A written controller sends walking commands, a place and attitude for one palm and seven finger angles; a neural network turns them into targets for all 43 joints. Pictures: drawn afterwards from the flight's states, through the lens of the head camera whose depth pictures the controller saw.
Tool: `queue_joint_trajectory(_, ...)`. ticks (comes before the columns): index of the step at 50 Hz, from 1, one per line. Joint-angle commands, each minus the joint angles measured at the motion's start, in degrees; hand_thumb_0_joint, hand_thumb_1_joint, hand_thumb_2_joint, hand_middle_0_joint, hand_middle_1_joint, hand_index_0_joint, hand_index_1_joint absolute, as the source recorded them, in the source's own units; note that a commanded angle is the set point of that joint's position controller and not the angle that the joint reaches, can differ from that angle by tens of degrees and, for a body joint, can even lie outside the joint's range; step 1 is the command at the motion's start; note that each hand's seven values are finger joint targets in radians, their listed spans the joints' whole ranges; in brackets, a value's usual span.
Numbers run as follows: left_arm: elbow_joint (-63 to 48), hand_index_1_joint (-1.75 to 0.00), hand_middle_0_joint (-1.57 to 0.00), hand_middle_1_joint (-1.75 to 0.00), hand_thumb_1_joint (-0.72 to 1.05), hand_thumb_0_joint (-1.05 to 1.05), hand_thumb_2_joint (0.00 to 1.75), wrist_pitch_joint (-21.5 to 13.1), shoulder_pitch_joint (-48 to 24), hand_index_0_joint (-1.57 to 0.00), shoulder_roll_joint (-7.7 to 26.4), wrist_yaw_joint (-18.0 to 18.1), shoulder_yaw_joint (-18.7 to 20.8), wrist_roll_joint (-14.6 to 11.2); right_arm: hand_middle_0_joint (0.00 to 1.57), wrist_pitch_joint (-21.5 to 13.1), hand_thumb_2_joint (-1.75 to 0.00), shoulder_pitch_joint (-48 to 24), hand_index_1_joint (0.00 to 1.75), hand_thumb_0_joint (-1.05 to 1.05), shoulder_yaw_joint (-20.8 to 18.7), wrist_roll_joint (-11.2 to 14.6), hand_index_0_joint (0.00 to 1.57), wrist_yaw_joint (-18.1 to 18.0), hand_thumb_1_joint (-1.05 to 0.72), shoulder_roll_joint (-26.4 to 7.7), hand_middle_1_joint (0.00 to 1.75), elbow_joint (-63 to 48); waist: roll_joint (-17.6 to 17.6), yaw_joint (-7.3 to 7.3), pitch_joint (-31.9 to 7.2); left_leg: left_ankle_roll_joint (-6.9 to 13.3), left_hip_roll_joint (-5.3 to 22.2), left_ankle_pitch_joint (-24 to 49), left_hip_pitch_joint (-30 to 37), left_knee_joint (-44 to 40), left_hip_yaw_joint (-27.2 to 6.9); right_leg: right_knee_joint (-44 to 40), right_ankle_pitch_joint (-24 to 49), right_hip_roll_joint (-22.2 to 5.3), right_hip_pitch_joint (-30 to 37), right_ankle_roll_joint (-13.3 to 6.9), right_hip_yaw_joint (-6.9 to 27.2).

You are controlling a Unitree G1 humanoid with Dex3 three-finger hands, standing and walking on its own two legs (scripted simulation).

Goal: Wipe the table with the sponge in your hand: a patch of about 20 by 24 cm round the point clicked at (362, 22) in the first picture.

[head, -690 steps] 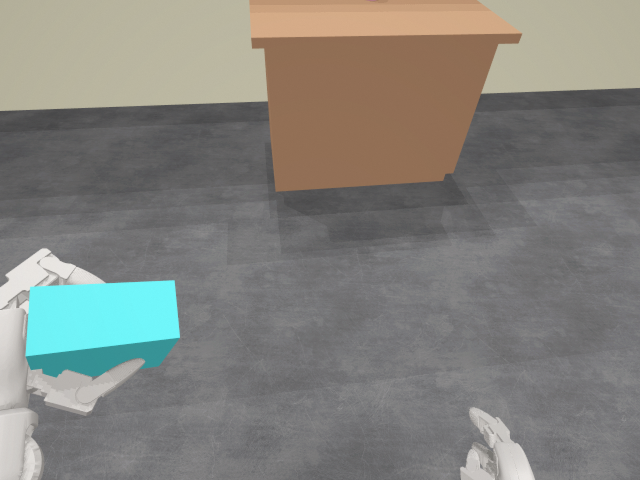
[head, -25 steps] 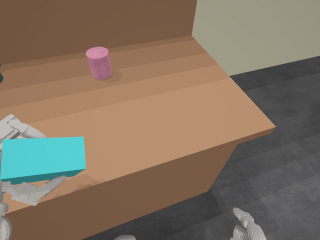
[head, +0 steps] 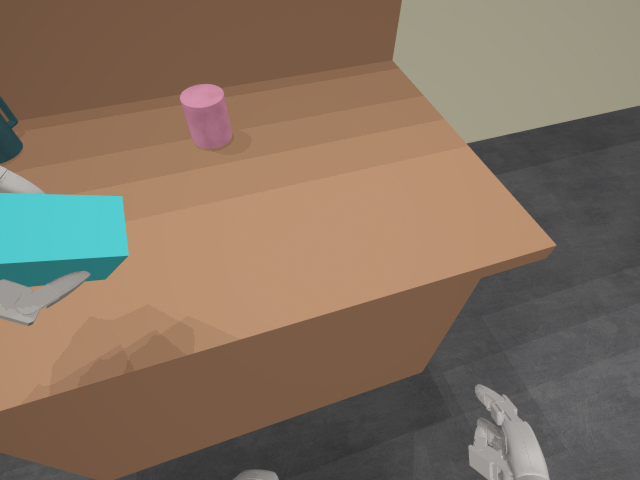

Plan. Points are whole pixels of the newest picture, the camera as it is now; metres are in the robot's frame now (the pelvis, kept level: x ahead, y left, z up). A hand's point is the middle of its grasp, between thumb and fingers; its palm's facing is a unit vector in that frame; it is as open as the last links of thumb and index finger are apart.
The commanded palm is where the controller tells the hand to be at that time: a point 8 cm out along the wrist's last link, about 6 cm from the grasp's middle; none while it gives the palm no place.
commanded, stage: come to a stop and stand still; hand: left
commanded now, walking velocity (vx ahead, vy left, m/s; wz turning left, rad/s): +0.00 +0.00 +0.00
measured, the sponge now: (68, 243) +0.26 +0.28 +0.19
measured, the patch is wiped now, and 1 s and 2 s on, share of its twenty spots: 0.00 0.00 0.00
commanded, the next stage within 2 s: look again from close up in 1.74 s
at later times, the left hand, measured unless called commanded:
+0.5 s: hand (12, 270) +0.24 +0.32 +0.18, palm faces +0.41 -0.84 -0.36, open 9.9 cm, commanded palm +0.18 +0.34 +0.18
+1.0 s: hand (38, 244) +0.27 +0.33 +0.16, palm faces +0.34 -0.83 -0.45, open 9.9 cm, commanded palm +0.22 +0.36 +0.18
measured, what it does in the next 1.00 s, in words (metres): shifts its weight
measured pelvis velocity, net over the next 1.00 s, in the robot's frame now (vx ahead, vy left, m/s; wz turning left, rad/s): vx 0.06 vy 0.08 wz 0.00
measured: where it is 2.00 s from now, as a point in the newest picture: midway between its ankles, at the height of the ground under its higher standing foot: outside the picture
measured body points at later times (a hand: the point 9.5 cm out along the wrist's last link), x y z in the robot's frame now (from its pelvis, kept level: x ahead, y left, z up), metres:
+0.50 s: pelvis +0.01 +0.07 +0.00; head +0.02 +0.09 +0.45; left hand +0.21 +0.36 +0.20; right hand +0.18 -0.15 -0.07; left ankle +0.05 +0.14 -0.74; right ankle +0.04 -0.06 -0.73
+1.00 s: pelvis +0.06 +0.08 +0.01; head +0.09 +0.09 +0.45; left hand +0.25 +0.37 +0.19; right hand +0.25 -0.13 -0.07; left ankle +0.05 +0.14 -0.74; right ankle +0.04 -0.06 -0.73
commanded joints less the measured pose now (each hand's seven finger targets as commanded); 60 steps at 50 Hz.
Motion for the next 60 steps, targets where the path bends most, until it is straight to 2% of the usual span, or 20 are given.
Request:
queue_joint_trajectory(1,-14.9,-1.60,-1.20,-1.60,0.10,0.00,1.30,-2.7,12.8,-1.20,-4.1,-0.6,-6.9,-1.0,0.20,-2.6,-0.90,-2.2,0.30,0.00,-2.6,1.9,0.20,2.0,-0.90,-5.2,0.30,-11.2,-2.2,-1.62,-16.1,4.0,-1.1,1.4,5.5,-0.2,2.0,-6.5,14.2,-10.0,7.3,9.9,9.8)
queue_joint_trajectory(4,-20.4,-1.60,-1.20,-1.60,0.10,0.00,1.30,-2.6,15.2,-1.20,1.1,0.7,-2.9,-0.4,0.20,-2.6,-0.90,-3.8,0.30,0.00,-2.2,1.4,0.20,1.2,-0.90,-5.1,0.30,-12.4,-13.5,-1.21,-11.5,3.5,-3.3,-7.5,2.5,1.4,1.9,-14.7,-5.3,-11.6,1.8,8.7,12.7)
queue_joint_trajectory(5,-20.5,-1.60,-1.20,-1.60,0.10,0.00,1.30,-2.5,17.2,-1.20,4.8,1.9,1.1,-0.2,0.20,-2.3,-0.90,-4.7,0.30,0.00,-2.0,1.4,0.20,0.6,-0.90,-5.4,0.30,-11.9,-12.7,-1.05,-10.8,3.2,-3.2,-7.4,3.8,1.6,1.8,-15.4,-10.0,-12.2,-1.2,6.6,13.4)
queue_joint_trajectory(6,-21.6,-1.60,-1.20,-1.60,0.10,0.00,1.30,-2.8,16.1,-1.20,4.2,2.1,1.2,-0.3,0.20,-2.5,-0.90,-4.3,0.30,0.00,-1.7,1.0,0.20,0.0,-0.90,-5.0,0.30,-12.2,-12.5,-1.73,-10.7,3.1,-3.4,-7.6,3.2,1.7,1.1,-15.3,-13.2,-13.0,-1.8,4.9,13.1)
queue_joint_trajectory(9,-25.9,-1.60,-1.20,-1.60,0.10,0.00,1.30,-4.5,10.7,-1.20,6.0,3.4,3.3,-0.6,0.20,-3.4,-0.90,-4.3,0.30,0.00,-1.1,0.0,0.20,-1.5,-0.90,-5.0,0.30,-11.5,-0.7,-2.94,-10.1,3.2,-3.1,-6.4,5.4,-1.0,-1.1,-13.5,-14.8,-12.1,-4.3,2.1,13.8)
queue_joint_trajectory(10,-28.1,-1.60,-1.20,-1.60,0.10,0.00,1.30,-4.8,9.2,-1.20,9.4,4.3,5.6,-0.3,0.20,-3.4,-0.90,-4.8,0.30,0.00,-1.1,-0.1,0.20,-1.9,-0.90,-5.7,0.30,-10.9,3.2,-2.91,-10.5,3.2,-1.9,-6.6,6.7,-3.1,-2.5,-11.8,-13.2,-10.9,-4.5,1.9,13.3)
queue_joint_trajectory(11,-26.7,-1.60,-1.20,-1.60,0.10,0.00,1.30,-5.0,9.3,-1.20,5.3,4.3,2.4,-0.7,0.20,-3.5,-0.90,-4.2,0.30,0.00,-1.3,-0.1,0.20,-2.1,-0.90,-5.7,0.30,-10.7,6.7,-3.25,-10.5,3.8,-1.0,-8.3,4.5,-5.0,-3.9,-9.9,-10.9,-9.7,-1.9,2.2,12.0)
queue_joint_trajectory(13,-26.8,-1.60,-1.20,-1.60,0.10,0.00,1.30,-5.3,7.1,-1.20,5.9,4.4,2.4,-0.5,0.20,-4.2,-0.90,-3.6,0.30,0.00,-1.4,0.2,0.20,-2.0,-0.90,-6.2,0.30,-10.9,10.7,-2.75,-9.6,4.2,0.1,-12.8,-0.2,-7.8,-5.9,-8.3,-8.8,-7.7,2.3,3.0,10.9)
queue_joint_trajectory(15,-25.5,-1.60,-1.20,-1.60,0.10,0.00,1.30,-5.5,6.3,-1.20,6.3,4.0,2.6,0.2,0.20,-4.9,-0.90,-3.5,0.30,0.00,-1.5,0.4,0.20,-1.8,-0.90,-6.2,0.30,-10.6,9.2,-2.68,-8.5,4.1,-0.2,-15.9,-0.7,-7.8,-5.6,-9.3,-11.6,-7.3,1.6,3.1,10.8)
queue_joint_trajectory(21,-17.4,-1.60,-1.20,-1.60,0.10,0.00,1.30,-5.4,10.9,-1.20,-1.8,2.2,-4.4,0.8,0.20,-6.2,-0.90,-1.8,0.30,0.00,-1.2,0.2,0.20,-0.6,-0.90,-6.2,0.30,-9.1,2.8,-2.81,-8.7,4.1,0.9,-16.2,0.4,-10.9,-8.3,-7.5,-7.4,-5.1,1.6,3.5,6.4)
queue_joint_trajectory(27,-17.4,-1.60,-1.20,-1.60,0.10,0.00,1.30,-5.4,7.1,-1.20,-0.3,2.0,-3.7,1.8,0.20,-5.3,-0.90,-2.7,0.30,0.00,-0.9,0.4,0.20,-0.5,-0.90,-6.0,0.30,-9.7,2.2,-2.87,-7.7,4.2,3.1,-17.4,-2.9,-16.1,-12.3,-3.8,-2.5,-4.2,4.3,4.2,4.9)
queue_joint_trajectory(31,-24.1,-1.60,-1.20,-1.60,0.10,0.00,1.30,-6.7,2.6,-1.20,1.7,2.2,-2.4,2.1,0.20,-5.6,-0.90,-3.5,0.30,0.00,-0.5,-0.3,0.20,-0.7,-0.90,-5.3,0.30,-10.1,7.1,-2.77,-10.1,3.4,3.4,-9.8,0.4,-15.9,-12.5,-2.0,0.7,-4.5,5.5,3.8,4.3)
queue_joint_trajectory(35,-29.1,-1.60,-1.20,-1.60,0.10,0.00,1.30,-6.7,6.2,-1.20,4.5,2.7,0.2,1.7,0.20,-6.3,-0.90,-3.5,0.30,0.00,-0.7,-0.4,0.20,-0.3,-0.90,-4.9,0.30,-10.4,8.4,-2.50,-17.0,0.1,2.3,21.1,12.6,-8.3,-8.8,-1.3,6.5,-5.4,4.5,3.0,3.2)
queue_joint_trajectory(37,-29.8,-1.60,-1.20,-1.60,0.10,0.00,1.30,-6.6,8.8,-1.20,3.0,2.3,-1.4,1.2,0.20,-5.8,-0.90,-2.0,0.30,0.00,-1.1,-0.8,0.20,0.2,-0.90,-4.9,0.30,-10.7,8.9,-2.96,-18.1,-0.8,3.2,34.0,17.3,-6.1,-9.1,-1.7,2.7,-5.4,2.2,3.0,2.4)
queue_joint_trajectory(40,-27.0,-1.60,-1.20,-1.60,0.10,0.00,1.30,-5.8,12.9,-1.20,2.6,2.4,0.1,1.2,0.20,-4.9,-0.90,-2.3,0.30,0.00,-1.3,-0.5,0.20,0.7,-0.90,-5.0,0.30,-10.4,9.4,-3.25,-17.5,-2.3,3.1,40.1,19.5,-4.7,-8.6,-2.1,1.6,-5.1,0.6,2.7,1.7)
queue_joint_trajectory(45,-22.6,-1.60,-1.20,-1.60,0.10,0.00,1.30,-4.6,17.3,-1.20,2.7,2.2,1.4,0.2,0.20,-2.4,-0.90,-2.6,0.30,0.00,-1.4,0.2,0.20,0.3,-0.90,-5.6,0.30,-10.9,3.7,-3.47,-15.8,-2.9,2.3,33.3,13.0,-4.8,-7.6,-4.8,10.9,-6.3,5.6,2.5,1.9)
queue_joint_trajectory(46,-20.9,-1.60,-1.20,-1.60,0.10,0.00,1.30,-4.6,18.1,-1.20,0.1,1.7,-1.0,-0.5,0.20,-1.8,-0.90,-1.5,0.30,0.00,-1.3,-0.1,0.20,0.3,-0.90,-5.7,0.30,-10.9,2.3,-3.54,-15.5,-2.4,2.0,30.8,11.5,-5.1,-7.4,-4.9,11.7,-6.4,6.1,2.5,1.8)
queue_joint_trajectory(55,-27.6,-1.60,-1.20,-1.60,0.10,0.00,1.30,-4.6,12.0,-1.20,4.1,3.1,0.1,0.2,0.20,-1.7,-0.90,-4.8,0.30,0.00,-1.4,0.7,0.20,-1.3,-0.90,-5.6,0.30,-11.4,4.8,-3.27,-17.2,0.5,0.7,19.7,9.1,-5.4,-6.5,-4.6,15.6,-8.4,9.2,2.4,5.2)
queue_joint_trajectory(56,-25.8,-1.60,-1.20,-1.60,0.10,0.00,1.30,-4.8,13.4,-1.20,0.9,2.7,-2.5,-0.4,0.20,-1.4,-0.90,-3.7,0.30,0.00,-1.1,0.1,0.20,-1.3,-0.90,-5.5,0.30,-11.3,3.8,-3.19,-16.5,1.4,0.6,18.1,8.3,-5.2,-6.4,-5.6,15.7,-8.6,9.1,2.3,4.7)
queue_joint_trajectory(60,-25.5,-1.60,-1.20,-1.60,0.10,0.00,1.30,-4.4,13.3,-1.20,4.2,3.5,0.6,-0.1,0.20,-1.8,-0.90,-4.6,0.30,0.00,-1.5,0.7,0.20,-1.6,-0.90,-5.8,0.30,-10.9,4.0,-3.30,-14.9,1.9,0.2,12.0,6.6,-5.8,-6.8,-6.5,13.4,-9.2,8.3,2.1,7.2)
